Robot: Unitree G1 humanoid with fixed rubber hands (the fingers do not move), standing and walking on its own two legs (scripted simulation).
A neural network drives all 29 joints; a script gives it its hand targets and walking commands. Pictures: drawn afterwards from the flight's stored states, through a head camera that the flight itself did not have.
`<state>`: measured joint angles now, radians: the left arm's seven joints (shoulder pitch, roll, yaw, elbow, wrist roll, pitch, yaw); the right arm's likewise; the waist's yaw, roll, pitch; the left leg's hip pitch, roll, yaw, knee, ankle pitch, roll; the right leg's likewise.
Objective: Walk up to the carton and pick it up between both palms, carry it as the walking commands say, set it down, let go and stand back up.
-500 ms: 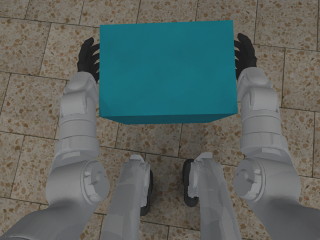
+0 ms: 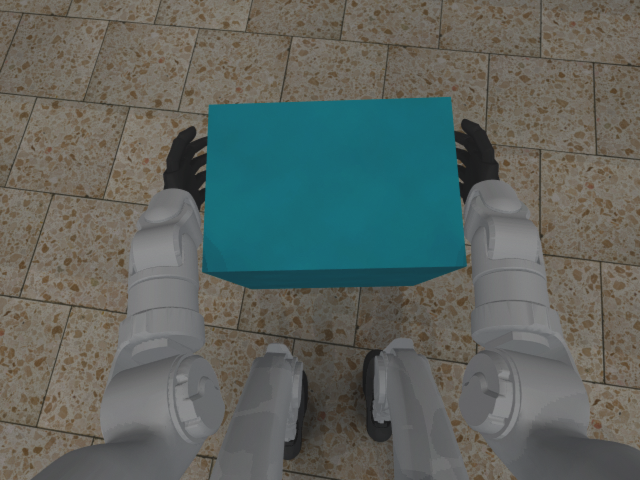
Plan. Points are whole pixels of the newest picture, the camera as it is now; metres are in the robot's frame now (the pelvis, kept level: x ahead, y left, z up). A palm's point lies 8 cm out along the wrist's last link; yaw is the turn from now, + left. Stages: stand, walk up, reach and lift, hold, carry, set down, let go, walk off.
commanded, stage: reach and lift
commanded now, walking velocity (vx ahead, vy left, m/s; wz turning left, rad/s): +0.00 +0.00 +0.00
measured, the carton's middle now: (330, 212) +0.44 +0.01 -0.12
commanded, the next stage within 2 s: none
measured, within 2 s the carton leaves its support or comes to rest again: neither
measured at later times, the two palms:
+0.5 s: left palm (155, 186) +0.42 +0.19 +0.03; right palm (507, 174) +0.44 -0.17 +0.02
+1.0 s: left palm (112, 179) +0.40 +0.19 +0.10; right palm (551, 161) +0.41 -0.17 +0.10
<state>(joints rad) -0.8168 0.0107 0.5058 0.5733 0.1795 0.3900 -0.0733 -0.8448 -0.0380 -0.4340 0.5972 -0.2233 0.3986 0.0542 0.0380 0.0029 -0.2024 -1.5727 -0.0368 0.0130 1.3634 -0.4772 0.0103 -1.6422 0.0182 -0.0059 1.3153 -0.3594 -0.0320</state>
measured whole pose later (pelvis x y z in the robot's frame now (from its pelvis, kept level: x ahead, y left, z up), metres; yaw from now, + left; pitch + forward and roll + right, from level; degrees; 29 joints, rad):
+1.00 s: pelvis +0.04 +0.00 +0.12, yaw +0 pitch +22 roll +1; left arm -0.50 -0.10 0.48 0.42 0.26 0.42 -0.13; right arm -0.53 0.06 -0.41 0.46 -0.30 0.43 0.12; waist 0.04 0.02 -0.12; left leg -0.84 -0.03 -0.02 0.78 -0.32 0.01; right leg -0.91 0.03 0.00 0.75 -0.23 -0.03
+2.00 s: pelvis +0.07 +0.00 +0.17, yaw +0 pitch -5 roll +0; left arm -0.23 -0.12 0.32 0.18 0.24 0.68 -0.11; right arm -0.25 0.07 -0.29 0.20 -0.25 0.69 0.12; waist 0.03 0.02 0.01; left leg -0.03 -0.02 -0.04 0.33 -0.21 0.02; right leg -0.09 0.03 0.00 0.31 -0.13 -0.03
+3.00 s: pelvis +0.08 +0.01 +0.17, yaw -1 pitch -6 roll +0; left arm -0.13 -0.10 0.24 0.09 0.20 0.72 -0.08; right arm -0.14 0.06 -0.22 0.08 -0.20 0.74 0.09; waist 0.00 0.01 0.03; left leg 0.01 -0.03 -0.03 0.32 -0.22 0.03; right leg -0.05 0.03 0.01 0.30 -0.14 -0.02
